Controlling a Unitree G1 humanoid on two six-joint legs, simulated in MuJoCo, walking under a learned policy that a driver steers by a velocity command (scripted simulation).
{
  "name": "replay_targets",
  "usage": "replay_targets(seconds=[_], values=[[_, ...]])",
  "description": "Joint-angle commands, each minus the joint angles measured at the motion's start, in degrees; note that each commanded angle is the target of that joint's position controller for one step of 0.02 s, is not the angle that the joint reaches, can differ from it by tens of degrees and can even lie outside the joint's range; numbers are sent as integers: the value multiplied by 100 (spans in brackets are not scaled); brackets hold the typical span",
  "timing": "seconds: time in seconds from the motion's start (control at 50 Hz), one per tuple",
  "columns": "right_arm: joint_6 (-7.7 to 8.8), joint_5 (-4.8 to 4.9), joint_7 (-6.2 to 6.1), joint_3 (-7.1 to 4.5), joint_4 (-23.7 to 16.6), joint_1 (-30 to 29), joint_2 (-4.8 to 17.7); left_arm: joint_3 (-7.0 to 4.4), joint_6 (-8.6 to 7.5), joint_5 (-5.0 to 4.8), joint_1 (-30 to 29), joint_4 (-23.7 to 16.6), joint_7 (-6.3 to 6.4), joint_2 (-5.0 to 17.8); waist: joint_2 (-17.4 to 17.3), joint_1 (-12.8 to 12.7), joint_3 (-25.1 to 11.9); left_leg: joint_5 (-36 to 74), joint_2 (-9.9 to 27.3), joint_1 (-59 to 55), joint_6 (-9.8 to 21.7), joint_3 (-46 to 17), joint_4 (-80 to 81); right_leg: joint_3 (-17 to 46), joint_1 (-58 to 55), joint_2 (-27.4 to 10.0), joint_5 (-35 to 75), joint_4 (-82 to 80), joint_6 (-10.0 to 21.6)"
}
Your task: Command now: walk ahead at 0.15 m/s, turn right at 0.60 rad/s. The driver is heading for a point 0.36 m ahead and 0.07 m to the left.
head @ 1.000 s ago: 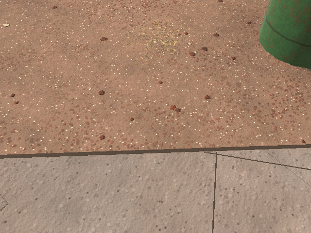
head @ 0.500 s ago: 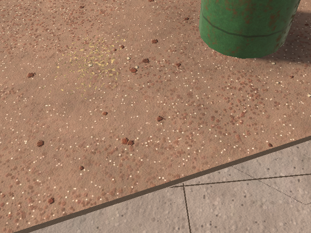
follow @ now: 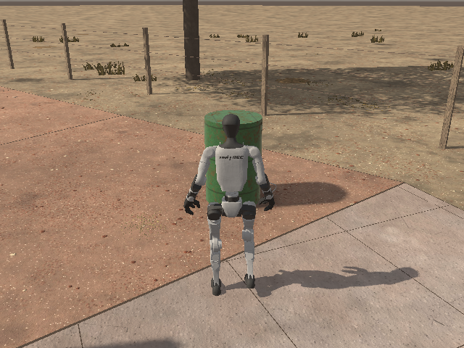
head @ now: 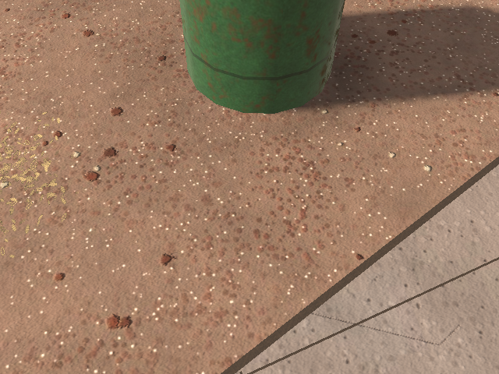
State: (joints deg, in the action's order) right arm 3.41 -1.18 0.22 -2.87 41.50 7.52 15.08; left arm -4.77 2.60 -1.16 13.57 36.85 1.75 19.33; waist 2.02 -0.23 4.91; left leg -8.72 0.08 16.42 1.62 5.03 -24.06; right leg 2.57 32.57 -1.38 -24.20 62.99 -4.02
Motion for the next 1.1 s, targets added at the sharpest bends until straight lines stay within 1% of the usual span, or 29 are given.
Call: replay_targets(seconds=[0.02, 0.08, 0.16, 0.2, 0.22, 0.24, 0.26, 0.28, 0.3, 0.32, 0.34, 0.36, 0.4, 0.42, 0.5, 0.58, 0.64, 0.66, 0.68, 0.7, 0.72, 0.74, 0.76, 0.78, 0.8, 0.84, 0.92, 1.04, 1.1], values=[[9, 57, -77, -282, -286, -304, 984, -47, 1, 35, 294, -404, -42, 209, -872, -62, -1004, 2837, 1675, -770, 1219, -792, 860, 37, -204, -294, 713, -670, -17], [-96, 122, -94, -305, -226, -428, 1088, -44, 5, 34, -19, -509, -151, 229, -845, 12, -990, 2251, 1632, -703, 1102, -347, 907, -151, -659, -283, 1258, -1473, 101], [-187, 251, -31, -376, -90, -266, 1296, -111, 78, 35, -444, -756, -275, 369, -866, 125, -788, 1697, 1807, -1013, 938, -257, 633, -362, -837, -196, 1016, -2304, 324], [-220, 339, -16, -394, -48, -285, 1334, -159, 94, 40, -380, -786, -313, 394, -833, 5, -772, 1649, 1794, -1108, 720, -139, 179, -515, -1191, -67, 1210, -3060, 513], [-227, 366, -9, -376, 13, -180, 1240, -216, 83, 57, -213, -739, -290, 483, -697, -78, -837, 1535, 1604, -952, 490, 59, -310, -536, -1701, 74, 1688, -3585, 668], [-213, 264, 18, -302, 135, 205, 1018, -333, 56, 86, 94, -693, -198, 857, 19, -114, -1114, 1034, 1175, -307, 91, 368, -1303, 102, -2795, -235, 3347, -4016, 956], [-187, -80, 75, -109, -82, 335, 625, -403, 34, 172, 197, -833, -74, 1442, 1689, 43, -1430, -2449, 363, 1441, -481, 629, -3107, 2147, -4053, -1837, 5781, -3826, 1872], [-215, -3, 61, -142, -43, 101, 779, -232, -75, 259, 189, -854, -94, 977, 1094, -282, -1960, -3190, 232, 1733, -610, -334, -4104, 2424, -3722, -2326, 5556, -3934, 2602], [-276, 175, 55, -197, -4, -114, 980, -100, -176, 261, 94, -764, -139, 619, 552, -318, -1762, -2908, 416, 1670, -575, -597, -4315, 1761, -3459, -1943, 5281, -3957, 2391], [-313, 233, 32, -171, 63, -67, 851, -10, -249, 221, -171, -638, -151, 366, 426, -145, -1542, -2635, 525, 1654, -529, -688, -4010, 1286, -3288, -1585, 4759, -3964, 2016], [-347, 190, -8, -151, 175, -45, 796, 59, -276, 196, -423, -575, -155, 217, 304, -65, -1415, -2354, 624, 1509, -558, -753, -3620, 1030, -3103, -1415, 4386, -4033, 1778], [-394, 153, -28, -149, 250, 45, 792, 99, -288, 210, -671, -503, -137, 177, 402, 68, -1304, -2001, 590, 1032, -633, -702, -3408, 723, -2664, -1288, 4522, -4101, 1711], [-449, 192, -30, -111, 388, 319, 714, 110, -305, 318, -914, -388, -109, 165, 522, 218, -1231, -1623, 473, 362, -734, -611, -2761, 267, -2265, -1086, 4389, -4192, 1653], [-468, 199, -39, -88, 394, 290, 695, 94, -311, 336, -951, -330, -100, 200, 536, 165, -1181, -1510, 444, 222, -752, -559, -2440, 190, -2246, -1072, 4147, -4217, 1658], [-555, 233, -83, -142, 236, 89, 921, -46, -216, 256, -862, -90, -18, 575, 563, -56, -935, -1585, 364, 402, -659, -402, -2258, 516, -2345, -1476, 3241, -4307, 1867], [-608, 224, -58, -159, 174, 145, 794, -80, -148, 199, -978, 54, 50, 526, 501, -34, -784, -1757, 376, 497, -470, -290, -2199, 524, -2403, -1676, 3064, -4253, 1842], [-607, 209, 22, -169, 260, 519, 683, -115, -95, 85, -1210, 131, 98, 511, 458, 224, -864, -1051, 209, -67, -225, -18, -1159, 143, -2320, -1549, 3117, -3826, 1550], [-594, 170, 44, -194, 286, 654, 749, -126, -77, 12, -1149, 213, 111, 461, 311, 299, -804, -388, 161, -333, -35, -129, -452, -88, -2161, -1337, 2639, -3485, 1243], [-569, 130, 6, -300, 234, 709, 1170, -117, -70, 57, -881, 278, 112, 285, -639, 156, -757, 929, 743, -755, 315, -1209, 255, -651, -1568, -827, 1618, -2458, 693], [-531, 113, -54, -433, 116, 660, 1787, -55, -92, 245, -1253, 7, 123, 79, -1965, 132, -467, 2437, 1983, -1087, 1312, -3158, 519, -1001, -70, 244, -587, -1350, 86], [-403, -99, -26, -389, 78, 862, 1660, -76, -117, 235, -1751, -105, 148, 157, -1612, 521, -695, 2617, 2290, -1074, 1929, -3576, 713, -147, 240, 394, -1599, -106, 68], [-287, -97, -28, -355, 53, 647, 1536, -134, -117, 132, -1584, -28, 126, 268, -1176, 323, -723, 2399, 2049, -1131, 1761, -3073, 638, 145, 357, 239, -1242, 339, 128], [-237, 31, -59, -363, -2, 326, 1446, -175, -113, 105, -1396, 110, 127, 314, -865, 143, -661, 2144, 1685, -1200, 1420, -2626, 518, 194, 454, 149, -744, 353, 140], [-236, 156, -94, -325, -50, 142, 1287, -208, -113, 134, -1318, 190, 152, 387, -739, 88, -651, 2114, 1533, -1299, 1204, -2455, 462, 229, 547, 88, -403, 207, 111], [-255, 212, -143, -277, -73, 112, 1155, -223, -124, 154, -1285, 238, 163, 390, -740, 56, -744, 2305, 1405, -1319, 1120, -2320, 435, 237, 403, 87, -132, 177, 53], [-315, 202, -191, -272, -84, 270, 1132, -194, -165, 105, -1180, 282, 141, 249, -768, 62, -919, 2483, 1242, -1457, 1116, -2194, 400, 178, 224, 194, 194, -54, -51], [-407, 213, -252, -346, -108, 423, 1288, -139, -230, 71, -1325, 289, 115, 157, -898, 209, -890, 1895, 1117, -1582, 1098, -2340, 370, 208, -1, 249, 426, -1287, -172], [-514, 201, -186, -397, -256, 128, 1401, -155, -345, 24, -1171, 369, 1, 321, -1198, 233, -766, 1330, 1006, -891, 1103, -2924, 311, 238, -968, 407, 347, -2436, -115], [-561, 270, -191, -376, -340, -125, 1342, -180, -446, 12, -825, 475, -81, 379, -1223, 47, -868, 1566, 863, -890, 931, -3245, 10, 216, -1528, 445, 763, -3483, 16]])
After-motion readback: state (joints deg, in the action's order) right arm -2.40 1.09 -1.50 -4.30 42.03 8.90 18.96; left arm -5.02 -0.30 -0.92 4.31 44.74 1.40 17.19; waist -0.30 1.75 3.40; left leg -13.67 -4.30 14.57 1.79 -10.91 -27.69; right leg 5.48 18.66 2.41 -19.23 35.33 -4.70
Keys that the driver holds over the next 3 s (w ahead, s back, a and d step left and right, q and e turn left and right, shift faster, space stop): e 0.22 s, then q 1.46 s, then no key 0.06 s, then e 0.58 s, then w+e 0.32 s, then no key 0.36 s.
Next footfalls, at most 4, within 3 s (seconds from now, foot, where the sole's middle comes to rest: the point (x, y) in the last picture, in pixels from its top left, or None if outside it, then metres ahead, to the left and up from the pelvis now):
0.24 right None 0.13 -0.15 -0.78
0.68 left None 0.10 0.08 -0.78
1.14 right None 0.16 -0.14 -0.78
1.56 left None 0.06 0.11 -0.78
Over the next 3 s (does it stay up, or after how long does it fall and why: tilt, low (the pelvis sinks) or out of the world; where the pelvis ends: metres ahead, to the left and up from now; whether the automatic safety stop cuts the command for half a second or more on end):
stays up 0.24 -0.02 0.00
